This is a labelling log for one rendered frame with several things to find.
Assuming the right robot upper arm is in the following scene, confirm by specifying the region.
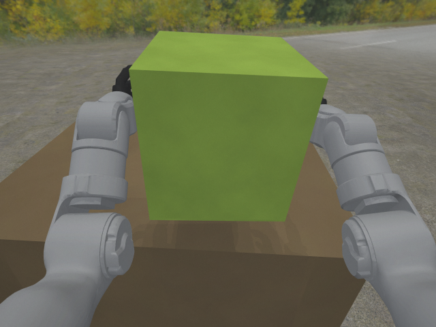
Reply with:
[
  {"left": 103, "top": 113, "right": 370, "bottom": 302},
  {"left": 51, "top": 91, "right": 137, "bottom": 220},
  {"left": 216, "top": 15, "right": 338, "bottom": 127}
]
[{"left": 342, "top": 210, "right": 436, "bottom": 327}]

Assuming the left robot upper arm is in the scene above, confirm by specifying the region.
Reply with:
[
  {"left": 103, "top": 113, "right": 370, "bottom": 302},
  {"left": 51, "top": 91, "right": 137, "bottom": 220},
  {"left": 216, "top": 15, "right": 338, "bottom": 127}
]
[{"left": 0, "top": 213, "right": 134, "bottom": 327}]

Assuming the right robot forearm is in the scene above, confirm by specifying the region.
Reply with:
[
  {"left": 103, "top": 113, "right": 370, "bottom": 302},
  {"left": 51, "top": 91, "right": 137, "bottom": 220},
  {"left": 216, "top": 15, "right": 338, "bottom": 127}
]
[{"left": 309, "top": 104, "right": 436, "bottom": 255}]

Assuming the left robot forearm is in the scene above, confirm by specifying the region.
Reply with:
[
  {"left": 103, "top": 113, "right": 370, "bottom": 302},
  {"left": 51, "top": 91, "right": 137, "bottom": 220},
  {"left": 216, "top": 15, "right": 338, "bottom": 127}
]
[{"left": 44, "top": 91, "right": 137, "bottom": 268}]

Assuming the pedestal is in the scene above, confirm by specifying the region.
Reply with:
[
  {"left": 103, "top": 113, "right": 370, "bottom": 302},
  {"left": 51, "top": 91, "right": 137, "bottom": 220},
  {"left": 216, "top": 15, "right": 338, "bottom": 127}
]
[{"left": 0, "top": 122, "right": 366, "bottom": 327}]

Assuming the left robot hand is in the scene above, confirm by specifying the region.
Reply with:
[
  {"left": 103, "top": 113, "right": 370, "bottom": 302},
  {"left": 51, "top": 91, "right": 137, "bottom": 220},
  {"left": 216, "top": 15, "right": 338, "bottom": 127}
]
[{"left": 112, "top": 65, "right": 133, "bottom": 98}]

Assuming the carton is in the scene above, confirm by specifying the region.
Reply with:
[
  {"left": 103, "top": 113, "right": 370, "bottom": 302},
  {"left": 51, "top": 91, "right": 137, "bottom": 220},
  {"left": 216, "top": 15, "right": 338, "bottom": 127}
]
[{"left": 129, "top": 31, "right": 328, "bottom": 221}]

